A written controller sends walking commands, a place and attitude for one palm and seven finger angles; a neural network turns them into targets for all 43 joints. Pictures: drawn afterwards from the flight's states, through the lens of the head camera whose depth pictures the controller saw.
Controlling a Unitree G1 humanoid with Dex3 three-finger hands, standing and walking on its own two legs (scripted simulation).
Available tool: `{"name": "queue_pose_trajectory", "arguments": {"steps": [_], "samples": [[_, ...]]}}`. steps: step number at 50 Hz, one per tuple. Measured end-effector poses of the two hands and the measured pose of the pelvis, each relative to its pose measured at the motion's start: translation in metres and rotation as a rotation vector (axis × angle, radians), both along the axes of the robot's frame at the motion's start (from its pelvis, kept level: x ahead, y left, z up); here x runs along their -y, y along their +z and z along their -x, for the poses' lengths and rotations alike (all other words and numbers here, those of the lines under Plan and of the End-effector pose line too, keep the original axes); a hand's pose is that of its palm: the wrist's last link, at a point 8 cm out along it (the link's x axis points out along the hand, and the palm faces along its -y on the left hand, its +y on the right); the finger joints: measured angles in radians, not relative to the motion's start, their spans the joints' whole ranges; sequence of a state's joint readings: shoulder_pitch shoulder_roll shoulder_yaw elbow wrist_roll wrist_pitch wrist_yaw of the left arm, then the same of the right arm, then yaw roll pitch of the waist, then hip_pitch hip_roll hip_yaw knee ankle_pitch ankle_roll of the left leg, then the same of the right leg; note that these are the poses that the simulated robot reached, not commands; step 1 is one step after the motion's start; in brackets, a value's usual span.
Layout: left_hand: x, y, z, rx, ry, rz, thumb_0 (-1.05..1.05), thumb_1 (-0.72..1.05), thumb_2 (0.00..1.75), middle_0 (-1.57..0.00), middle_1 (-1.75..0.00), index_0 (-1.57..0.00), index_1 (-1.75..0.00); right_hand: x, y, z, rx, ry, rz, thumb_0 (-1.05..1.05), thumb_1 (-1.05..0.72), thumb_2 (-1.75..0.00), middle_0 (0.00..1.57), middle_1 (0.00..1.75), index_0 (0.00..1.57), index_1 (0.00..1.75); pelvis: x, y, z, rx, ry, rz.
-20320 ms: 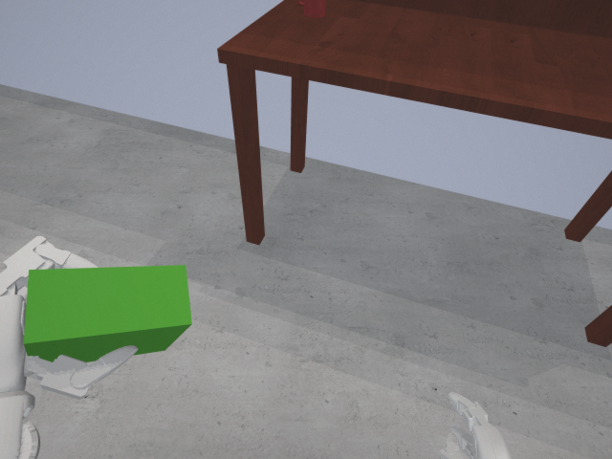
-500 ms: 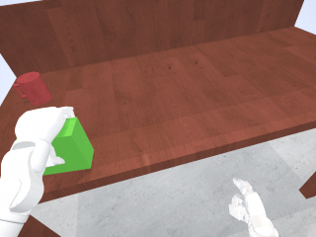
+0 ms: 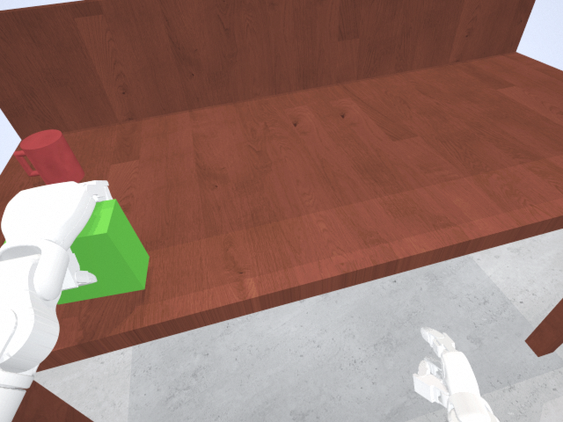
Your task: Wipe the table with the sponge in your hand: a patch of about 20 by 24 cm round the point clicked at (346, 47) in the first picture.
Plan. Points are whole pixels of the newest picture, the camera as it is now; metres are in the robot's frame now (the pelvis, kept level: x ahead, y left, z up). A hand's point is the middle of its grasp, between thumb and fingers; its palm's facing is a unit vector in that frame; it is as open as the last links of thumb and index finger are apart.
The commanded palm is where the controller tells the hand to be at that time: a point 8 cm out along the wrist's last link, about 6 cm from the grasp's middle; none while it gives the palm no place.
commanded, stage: lower the sponge onto the table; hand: left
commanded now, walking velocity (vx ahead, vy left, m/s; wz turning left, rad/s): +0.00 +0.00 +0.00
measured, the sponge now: (93, 263) +0.25 +0.33 +0.12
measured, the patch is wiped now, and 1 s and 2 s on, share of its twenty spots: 0.10 0.20 0.50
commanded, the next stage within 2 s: wipe forward along the first lane in 0.44 s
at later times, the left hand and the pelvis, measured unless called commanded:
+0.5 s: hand (78, 245) +0.25 +0.33 +0.16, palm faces +0.08 -0.03 -1.00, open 10.1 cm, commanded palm +0.21 +0.32 +0.22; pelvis +0.00 +0.00 +0.00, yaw +0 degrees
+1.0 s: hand (73, 230) +0.27 +0.36 +0.15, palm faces +0.02 -0.01 -1.00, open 10.1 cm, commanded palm +0.25 +0.35 +0.20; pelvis +0.00 +0.00 +0.00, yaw +1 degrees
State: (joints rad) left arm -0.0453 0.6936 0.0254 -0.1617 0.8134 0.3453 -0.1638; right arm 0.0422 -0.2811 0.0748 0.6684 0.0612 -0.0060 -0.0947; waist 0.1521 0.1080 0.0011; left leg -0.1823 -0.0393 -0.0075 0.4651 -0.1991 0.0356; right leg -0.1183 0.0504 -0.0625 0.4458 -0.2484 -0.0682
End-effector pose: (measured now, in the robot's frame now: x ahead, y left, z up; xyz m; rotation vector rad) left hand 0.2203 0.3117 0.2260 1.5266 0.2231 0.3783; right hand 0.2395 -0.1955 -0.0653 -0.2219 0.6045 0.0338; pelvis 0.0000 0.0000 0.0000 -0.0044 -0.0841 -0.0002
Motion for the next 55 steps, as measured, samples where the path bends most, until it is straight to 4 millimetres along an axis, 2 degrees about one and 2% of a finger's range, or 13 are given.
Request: {"name": "queue_pose_trajectory", "arguments": {"steps": [4, 7, 12, 18, 33, 43, 55], "samples": [[-0.017, 0.007, -0.003, 0.037, 0.090, 0.027, 0.00, -0.50, 1.02, -0.73, -1.31, -0.75, -1.30, 0.000, -0.001, 0.001, -0.013, -0.004, -0.018, 0.02, -0.90, -0.89, 0.20, 0.30, 0.20, 0.30, 0.001, 0.000, 0.000, -0.005, -0.004, 0.001], [-0.024, 0.001, -0.001, 0.003, 0.150, 0.046, 0.00, -0.50, 1.02, -0.73, -1.31, -0.75, -1.30, 0.001, -0.003, 0.000, -0.015, -0.010, -0.034, 0.02, -0.90, -0.89, 0.20, 0.30, 0.20, 0.30, 0.001, 0.000, 0.001, -0.013, -0.006, 0.001], [-0.016, -0.021, -0.001, -0.094, 0.123, 0.040, 0.00, -0.50, 1.02, -0.73, -1.31, -0.75, -1.30, 0.000, -0.005, 0.001, -0.013, -0.010, -0.029, 0.02, -0.90, -0.89, 0.20, 0.30, 0.20, 0.30, -0.001, 0.000, 0.001, -0.020, 0.002, 0.001], [-0.005, -0.015, -0.002, -0.050, 0.015, 0.020, 0.00, -0.50, 1.02, -0.73, -1.31, -0.75, -1.30, -0.003, -0.005, 0.003, -0.014, -0.003, -0.014, 0.02, -0.90, -0.89, 0.20, 0.30, 0.20, 0.30, -0.002, 0.000, -0.001, -0.012, 0.004, 0.003], [-0.014, -0.019, -0.006, -0.035, 0.075, 0.027, 0.00, -0.50, 1.02, -0.73, -1.31, -0.75, -1.30, -0.005, -0.007, 0.003, -0.037, -0.008, -0.025, 0.02, -0.90, -0.89, 0.20, 0.30, 0.20, 0.30, -0.007, 0.000, -0.002, -0.026, 0.001, 0.004], [-0.025, -0.018, -0.018, -0.055, 0.098, 0.020, -0.01, -0.50, 1.02, -0.73, -1.31, -0.75, -1.30, -0.001, -0.008, 0.009, -0.052, -0.023, -0.016, 0.02, -0.90, -0.89, 0.20, 0.30, 0.20, 0.30, -0.005, 0.000, -0.002, -0.032, 0.008, 0.006], [-0.042, -0.018, -0.045, -0.114, 0.124, 0.012, 0.00, -0.50, 1.02, -0.73, -1.31, -0.75, -1.31, 0.022, -0.021, 0.034, -0.126, -0.084, 0.016, 0.01, -0.90, -0.89, 0.21, 0.30, 0.21, 0.30, -0.003, -0.001, -0.003, -0.052, 0.010, 0.011]]}}
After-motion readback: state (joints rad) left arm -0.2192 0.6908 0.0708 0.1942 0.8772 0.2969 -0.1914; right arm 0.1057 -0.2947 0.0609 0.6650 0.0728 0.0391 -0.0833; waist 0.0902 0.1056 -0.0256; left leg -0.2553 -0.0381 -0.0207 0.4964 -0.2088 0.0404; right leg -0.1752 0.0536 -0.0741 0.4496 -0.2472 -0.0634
